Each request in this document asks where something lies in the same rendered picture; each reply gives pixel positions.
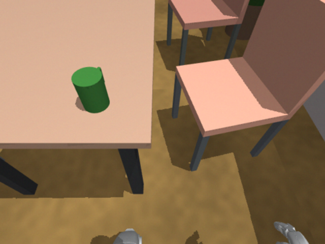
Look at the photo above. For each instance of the right robot hand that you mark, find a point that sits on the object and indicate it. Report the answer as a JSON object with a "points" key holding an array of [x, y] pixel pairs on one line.
{"points": [[294, 237]]}

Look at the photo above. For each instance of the mug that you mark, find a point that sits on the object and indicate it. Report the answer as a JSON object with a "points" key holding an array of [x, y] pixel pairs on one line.
{"points": [[90, 86]]}

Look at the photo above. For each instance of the potted plant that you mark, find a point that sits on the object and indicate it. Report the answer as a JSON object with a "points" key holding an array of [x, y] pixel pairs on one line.
{"points": [[251, 15]]}

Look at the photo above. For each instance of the table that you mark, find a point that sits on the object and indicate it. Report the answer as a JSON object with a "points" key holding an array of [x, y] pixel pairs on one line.
{"points": [[42, 44]]}

